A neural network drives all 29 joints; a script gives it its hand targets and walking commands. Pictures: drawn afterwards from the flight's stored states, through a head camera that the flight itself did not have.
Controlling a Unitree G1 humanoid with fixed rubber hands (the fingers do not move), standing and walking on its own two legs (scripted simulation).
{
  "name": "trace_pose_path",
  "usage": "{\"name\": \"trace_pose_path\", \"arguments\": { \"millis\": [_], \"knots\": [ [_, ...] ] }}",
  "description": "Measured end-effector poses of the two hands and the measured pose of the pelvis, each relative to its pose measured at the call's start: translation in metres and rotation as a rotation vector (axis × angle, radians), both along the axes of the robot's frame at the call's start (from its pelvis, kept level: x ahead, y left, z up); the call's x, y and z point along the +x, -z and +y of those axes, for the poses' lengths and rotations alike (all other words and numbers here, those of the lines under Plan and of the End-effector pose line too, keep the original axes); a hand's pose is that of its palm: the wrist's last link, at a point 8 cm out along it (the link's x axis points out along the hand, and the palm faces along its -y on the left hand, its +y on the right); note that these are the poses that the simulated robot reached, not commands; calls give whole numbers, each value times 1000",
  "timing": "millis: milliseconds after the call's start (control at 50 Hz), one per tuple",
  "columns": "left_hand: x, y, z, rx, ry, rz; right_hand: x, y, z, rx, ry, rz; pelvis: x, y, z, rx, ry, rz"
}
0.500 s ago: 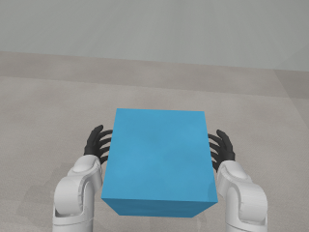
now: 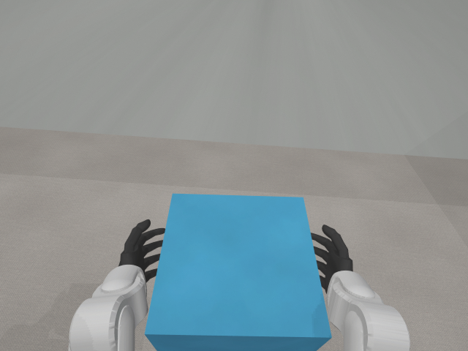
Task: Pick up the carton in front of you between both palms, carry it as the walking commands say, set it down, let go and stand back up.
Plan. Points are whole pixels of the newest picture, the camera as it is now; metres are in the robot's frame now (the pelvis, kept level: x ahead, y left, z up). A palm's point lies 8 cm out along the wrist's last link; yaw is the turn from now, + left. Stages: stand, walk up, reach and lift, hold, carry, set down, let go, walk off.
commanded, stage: carry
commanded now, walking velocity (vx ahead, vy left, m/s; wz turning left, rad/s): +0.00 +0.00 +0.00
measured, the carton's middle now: (234, 288) +0.24 +0.00 +0.02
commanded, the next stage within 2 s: none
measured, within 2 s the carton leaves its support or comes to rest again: neither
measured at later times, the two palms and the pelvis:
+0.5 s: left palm (166, 171) +0.44 +0.15 +0.10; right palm (311, 174) +0.45 -0.15 +0.10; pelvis +0.22 -0.01 +0.00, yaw +1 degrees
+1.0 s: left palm (164, 163) +0.48 +0.16 +0.09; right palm (300, 169) +0.48 -0.14 +0.09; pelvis +0.26 +0.01 +0.00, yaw +0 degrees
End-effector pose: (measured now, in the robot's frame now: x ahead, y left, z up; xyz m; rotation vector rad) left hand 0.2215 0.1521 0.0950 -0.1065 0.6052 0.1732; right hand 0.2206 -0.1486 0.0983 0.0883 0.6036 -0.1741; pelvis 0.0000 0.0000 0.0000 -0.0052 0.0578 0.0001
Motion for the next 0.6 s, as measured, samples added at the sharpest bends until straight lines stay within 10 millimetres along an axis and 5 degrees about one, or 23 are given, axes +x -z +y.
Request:
{"name": "trace_pose_path", "arguments": {
  "millis": [80,160,300,480,600],
  "knots": [
    [63,17,-16,18,-12,8,66,24,-16,16,-11,8,61,19,-18,1,-13,-14],
    [105,27,-24,44,-20,88,113,39,-24,42,-25,88,95,13,-27,-1,-31,-3],
    [147,11,-20,46,-50,79,164,25,-19,46,-55,79,146,-6,-28,17,-31,4],
    [214,-5,-7,1,-11,-19,220,-5,-7,-11,-22,-18,217,-1,-11,-2,-15,-21],
    [250,2,-2,-2,6,24,251,1,-2,-18,-8,24,244,1,-2,8,-6,-3]
  ]
}}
